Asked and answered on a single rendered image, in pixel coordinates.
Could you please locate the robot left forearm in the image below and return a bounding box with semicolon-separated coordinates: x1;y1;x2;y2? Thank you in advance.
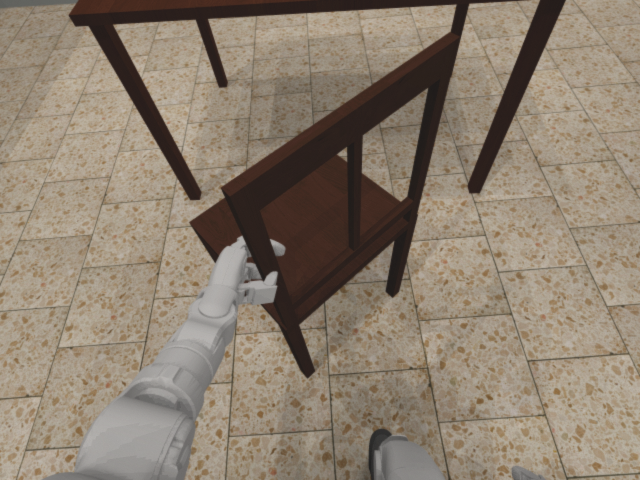
74;285;239;472

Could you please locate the table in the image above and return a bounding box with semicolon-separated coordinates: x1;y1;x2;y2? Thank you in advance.
69;0;566;200

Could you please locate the robot left upper arm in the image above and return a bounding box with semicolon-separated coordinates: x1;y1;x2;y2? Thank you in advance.
42;396;196;480

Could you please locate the chair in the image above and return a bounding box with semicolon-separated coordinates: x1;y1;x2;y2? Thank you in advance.
189;32;460;379

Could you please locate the left robot hand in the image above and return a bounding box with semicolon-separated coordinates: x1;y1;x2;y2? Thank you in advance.
208;236;286;305

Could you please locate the right robot shin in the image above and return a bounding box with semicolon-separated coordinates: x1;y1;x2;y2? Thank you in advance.
380;435;408;446

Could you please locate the robot right thigh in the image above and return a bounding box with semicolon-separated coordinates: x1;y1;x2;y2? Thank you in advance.
373;440;446;480

